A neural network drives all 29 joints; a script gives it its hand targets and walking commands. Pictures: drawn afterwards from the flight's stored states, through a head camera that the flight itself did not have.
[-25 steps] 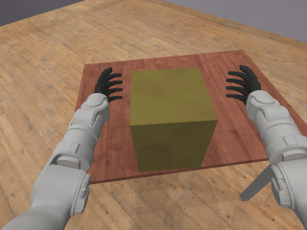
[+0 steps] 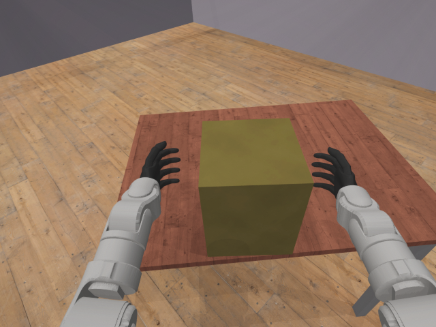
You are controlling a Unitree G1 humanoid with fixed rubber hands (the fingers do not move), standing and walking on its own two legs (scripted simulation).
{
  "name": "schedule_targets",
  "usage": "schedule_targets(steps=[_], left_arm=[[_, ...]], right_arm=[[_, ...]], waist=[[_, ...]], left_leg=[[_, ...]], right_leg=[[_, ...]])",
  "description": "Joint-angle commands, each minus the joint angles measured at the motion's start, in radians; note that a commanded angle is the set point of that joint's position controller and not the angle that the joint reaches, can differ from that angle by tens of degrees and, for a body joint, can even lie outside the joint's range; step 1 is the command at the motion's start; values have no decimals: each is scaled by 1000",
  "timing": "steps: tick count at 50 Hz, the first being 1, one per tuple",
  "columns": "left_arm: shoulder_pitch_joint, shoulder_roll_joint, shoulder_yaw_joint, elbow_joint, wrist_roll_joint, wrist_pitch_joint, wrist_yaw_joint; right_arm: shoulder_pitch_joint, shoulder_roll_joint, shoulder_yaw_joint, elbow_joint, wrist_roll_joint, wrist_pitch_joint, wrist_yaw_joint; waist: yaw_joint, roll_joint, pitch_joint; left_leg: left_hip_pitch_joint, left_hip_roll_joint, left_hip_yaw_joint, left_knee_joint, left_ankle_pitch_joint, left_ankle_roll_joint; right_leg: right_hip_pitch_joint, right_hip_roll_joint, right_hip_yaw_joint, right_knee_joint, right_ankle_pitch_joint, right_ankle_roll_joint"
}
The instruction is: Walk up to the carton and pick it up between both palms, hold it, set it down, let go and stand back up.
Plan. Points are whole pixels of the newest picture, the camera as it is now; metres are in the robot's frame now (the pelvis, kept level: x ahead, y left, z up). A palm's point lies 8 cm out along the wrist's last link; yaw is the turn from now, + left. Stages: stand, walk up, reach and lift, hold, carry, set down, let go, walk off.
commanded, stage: set down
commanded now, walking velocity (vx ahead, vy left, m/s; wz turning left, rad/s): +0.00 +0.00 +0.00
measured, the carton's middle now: (247, 188) +0.46 -0.04 +0.00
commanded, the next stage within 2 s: none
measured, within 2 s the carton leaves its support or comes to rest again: neither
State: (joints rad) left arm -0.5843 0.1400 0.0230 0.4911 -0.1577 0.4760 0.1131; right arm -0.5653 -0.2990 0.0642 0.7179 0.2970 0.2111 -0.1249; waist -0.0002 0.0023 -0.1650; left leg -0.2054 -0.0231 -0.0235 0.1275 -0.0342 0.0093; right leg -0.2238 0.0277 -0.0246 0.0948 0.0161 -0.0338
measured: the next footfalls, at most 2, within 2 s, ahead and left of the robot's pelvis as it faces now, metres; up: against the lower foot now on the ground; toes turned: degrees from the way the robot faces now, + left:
none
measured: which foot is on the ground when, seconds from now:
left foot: down 0.00-1.00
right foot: down 0.00-1.00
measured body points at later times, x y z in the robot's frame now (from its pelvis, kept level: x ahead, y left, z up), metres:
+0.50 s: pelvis -0.01 +0.00 -0.01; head +0.02 +0.00 +0.44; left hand +0.32 +0.15 +0.02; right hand +0.29 -0.24 +0.01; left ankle +0.01 +0.11 -0.75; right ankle +0.03 -0.09 -0.75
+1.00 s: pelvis +0.03 +0.00 -0.01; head +0.05 +0.01 +0.44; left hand +0.24 +0.16 -0.04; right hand +0.23 -0.24 -0.03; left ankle +0.01 +0.11 -0.75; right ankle +0.03 -0.09 -0.75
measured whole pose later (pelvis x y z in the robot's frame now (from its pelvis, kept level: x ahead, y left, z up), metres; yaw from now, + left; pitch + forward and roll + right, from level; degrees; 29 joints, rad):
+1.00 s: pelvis +0.03 +0.00 -0.01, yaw +1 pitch +6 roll +0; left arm 0.23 0.14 -0.17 0.35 -0.15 -0.22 0.13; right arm 0.28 -0.26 -0.01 0.37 0.27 -0.23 0.06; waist -0.01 -0.03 -0.07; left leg -0.24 -0.02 -0.03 0.33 -0.19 0.01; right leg -0.28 0.03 -0.04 0.33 -0.16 -0.04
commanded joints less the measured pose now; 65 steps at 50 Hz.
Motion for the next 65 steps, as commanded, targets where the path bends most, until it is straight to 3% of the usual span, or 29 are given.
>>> schedule_targets(steps=[1,3,11,14,16,17,20,22,23,26,29,33,36,40,44,47,50,51,52,53,56,59,65], left_arm=[[-223,21,-29,-338,14,-46,-19],[-172,19,-44,-409,29,-48,-12],[-98,73,-67,-556,20,-112,54],[-124,129,-84,-525,-24,-186,90],[-121,144,-110,-484,-61,-227,97],[-99,155,-107,-462,-74,-244,97],[7,144,-132,-432,-126,-289,85],[97,136,-123,-373,-123,-306,51],[145,123,-122,-353,-121,-313,33],[197,122,-93,-391,-106,-357,-3],[289,117,-47,-331,-65,-412,-25],[404,73,-40,-290,-30,-486,-40],[452,59,-60,-312,-12,-563,-23],[503,45,-115,-331,-2,-665,-3],[563,48,-158,-359,10,-757,14],[611,40,-179,-373,16,-786,21],[675,33,-176,-358,32,-778,27],[449,192,-58,-548,-7,-875,63],[570,141,-167,-376,-7,-904,65],[578,107,-140,-319,3,-929,57],[656,57,-128,-85,10,-915,32],[674,39,-120,-55,12,-872,13],[697,60,-111,-157,49,-836,-2]], right_arm=[[-255,-149,-82,-323,-12,-60,9],[-193,-159,-121,-366,-30,-57,27],[-54,-148,-206,-546,-62,-57,98],[-59,-141,-196,-585,-51,-74,125],[-31,-148,-191,-583,-48,-78,137],[-11,-145,-175,-589,-36,-79,142],[107,-153,-148,-603,-7,-96,146],[189,-139,-139,-569,-8,-108,140],[229,-145,-144,-565,-17,-115,137],[268,-174,-148,-653,-43,-151,133],[346,-169,-140,-673,-70,-181,131],[488,-133,-125,-660,-81,-228,124],[565,-101,-112,-653,-62,-286,126],[657,-98,-119,-589,-48,-367,148],[722,-103,-140,-547,-37,-458,170],[751,-94,-136,-521,-21,-507,188],[787,-87,-123,-487,-23,-528,197],[491,-193,-216,-773,0,-583,197],[551,-164,-176,-609,-11,-599,199],[585,-155,-178,-563,-16,-605,201],[623,-99,-127,-354,-45,-610,198],[639,-83,-106,-261,-56,-611,193],[654,-100,-115,-270,-56,-612,181]], waist=[[-29,-48,-305],[-29,-26,-243],[-7,-50,-140],[10,-43,-198],[0,-16,-245],[13,0,-275],[-4,42,-349],[-6,37,-338],[-20,23,-323],[-20,-51,-325],[-14,-136,-224],[-12,-176,-98],[4,-135,-81],[-1,-32,-81],[-20,33,-119],[-23,33,-128],[-20,-15,-114],[46,-34,-135],[3,-92,-55],[44,-72,-49],[49,-49,-21],[42,-61,-11],[14,-57,2]], left_leg=[[134,40,-8,23,125,-14],[117,46,-2,20,65,-10],[15,43,11,98,-222,43],[-69,41,18,152,-251,62],[-115,40,17,183,-252,66],[-129,42,17,195,-233,69],[-152,49,13,218,-135,55],[-146,44,15,226,-62,39],[-132,40,14,224,-31,30],[-80,32,8,207,67,25],[-102,27,5,168,56,33],[-82,22,2,123,33,39],[-47,20,4,120,63,44],[-41,18,7,136,96,30],[-48,10,1,171,128,16],[-63,5,-8,188,119,8],[-87,1,-13,193,64,11],[-62,18,44,186,-92,-34],[-103,12,52,190,-139,-45],[-114,16,34,187,-156,-48],[-75,35,28,199,-116,-49],[-25,41,28,192,-47,-55],[16,28,32,177,51,-67]], right_leg=[[289,-36,41,73,189,12],[266,-30,41,73,98,3],[114,-42,29,163,-264,-5],[87,-53,32,221,-322,-3],[83,-56,31,253,-331,-4],[95,-61,38,266,-314,-4],[145,-65,40,289,-222,-8],[169,-64,55,280,-143,-4],[180,-63,54,271,-109,-1],[211,-52,51,254,-3,8],[246,-49,54,224,13,19],[247,-46,59,185,7,21],[228,-47,65,185,19,9],[204,-53,69,197,43,-9],[194,-54,75,229,86,-16],[182,-56,79,252,105,-18],[173,-52,79,261,80,-7],[224,14,45,326,139,42],[207,21,56,333,106,52],[218,14,54,324,79,41],[193,-14,86,283,34,17],[179,-13,102,241,36,7],[244,5,111,222,150,3]])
